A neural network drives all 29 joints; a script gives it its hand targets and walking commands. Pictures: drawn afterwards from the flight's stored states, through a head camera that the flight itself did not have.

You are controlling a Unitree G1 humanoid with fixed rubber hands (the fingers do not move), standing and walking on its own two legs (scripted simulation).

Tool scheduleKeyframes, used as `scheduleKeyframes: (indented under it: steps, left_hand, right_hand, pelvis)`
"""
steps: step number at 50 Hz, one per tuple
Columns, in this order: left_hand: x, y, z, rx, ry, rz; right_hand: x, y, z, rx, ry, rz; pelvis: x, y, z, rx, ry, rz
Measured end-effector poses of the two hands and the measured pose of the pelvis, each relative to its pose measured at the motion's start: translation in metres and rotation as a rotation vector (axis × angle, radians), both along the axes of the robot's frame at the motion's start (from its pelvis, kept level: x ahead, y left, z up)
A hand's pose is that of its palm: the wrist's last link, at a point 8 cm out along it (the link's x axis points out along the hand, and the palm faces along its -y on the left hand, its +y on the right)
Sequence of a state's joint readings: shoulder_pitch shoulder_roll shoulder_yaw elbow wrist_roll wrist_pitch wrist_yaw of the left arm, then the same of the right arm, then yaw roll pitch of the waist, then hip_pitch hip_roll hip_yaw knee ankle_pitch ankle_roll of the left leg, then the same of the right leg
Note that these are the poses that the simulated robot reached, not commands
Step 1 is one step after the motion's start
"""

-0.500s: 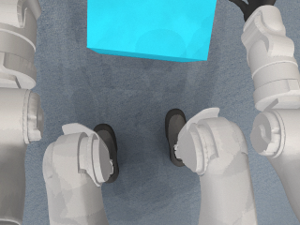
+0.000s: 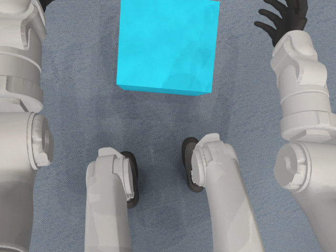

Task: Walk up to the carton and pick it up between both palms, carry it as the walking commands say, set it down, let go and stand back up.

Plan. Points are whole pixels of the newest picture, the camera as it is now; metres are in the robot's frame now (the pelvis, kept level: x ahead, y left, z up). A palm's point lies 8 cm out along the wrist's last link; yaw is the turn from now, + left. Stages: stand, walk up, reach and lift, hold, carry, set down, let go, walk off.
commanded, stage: set down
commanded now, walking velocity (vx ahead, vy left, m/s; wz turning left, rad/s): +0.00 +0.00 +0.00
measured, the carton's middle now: (165, 51) +0.56 -0.05 -0.37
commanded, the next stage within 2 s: let go in 0.72 s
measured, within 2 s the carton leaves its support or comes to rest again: neither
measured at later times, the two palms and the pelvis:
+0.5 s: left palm out of the picture +0.60 +0.20 +0.06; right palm out of the picture +0.51 -0.25 +0.06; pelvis +0.03 +0.00 +0.14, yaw +1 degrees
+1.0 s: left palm out of the picture +0.53 +0.20 +0.11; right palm out of the picture +0.46 -0.25 +0.13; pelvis +0.06 +0.00 +0.22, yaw +2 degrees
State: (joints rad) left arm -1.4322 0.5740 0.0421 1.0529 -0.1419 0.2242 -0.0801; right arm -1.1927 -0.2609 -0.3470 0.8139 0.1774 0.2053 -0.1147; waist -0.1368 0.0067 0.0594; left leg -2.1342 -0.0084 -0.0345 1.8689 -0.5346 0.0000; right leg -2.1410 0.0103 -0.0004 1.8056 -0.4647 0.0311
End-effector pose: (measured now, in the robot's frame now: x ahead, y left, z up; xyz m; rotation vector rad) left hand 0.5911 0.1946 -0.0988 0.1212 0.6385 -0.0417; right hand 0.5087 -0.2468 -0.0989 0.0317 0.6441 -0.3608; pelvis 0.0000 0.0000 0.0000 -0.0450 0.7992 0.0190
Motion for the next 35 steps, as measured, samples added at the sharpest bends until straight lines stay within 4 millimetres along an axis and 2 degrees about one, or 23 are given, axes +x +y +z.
scheduleKeyframes:
  steps: [7, 22, 30, 35]
  left_hand:
    - [0.002, 0.001, 0.04, -0.004, -0.007, -0.017]
    - [0.006, 0.002, 0.143, -0.004, 0.001, -0.03]
    - [0.003, 0.001, 0.19, -0.008, 0.005, -0.036]
    - [0.001, 0.001, 0.209, -0.01, 0.026, -0.033]
  right_hand:
    - [-0.001, -0.004, 0.045, -0.003, -0.012, -0.002]
    - [-0.002, -0.007, 0.144, 0.01, -0.018, 0.01]
    - [-0.004, -0.004, 0.19, 0.01, -0.02, 0.018]
    - [-0.005, -0.003, 0.206, 0.014, -0.001, 0.019]
  pelvis:
    - [0.007, 0.002, 0.035, -0.003, 0.03, 0.006]
    - [0.023, 0.005, 0.124, 0.008, 0.016, 0.008]
    - [0.031, 0.004, 0.168, 0.02, -0.009, 0.006]
    - [0.035, 0.003, 0.188, 0.021, -0.018, 0.008]
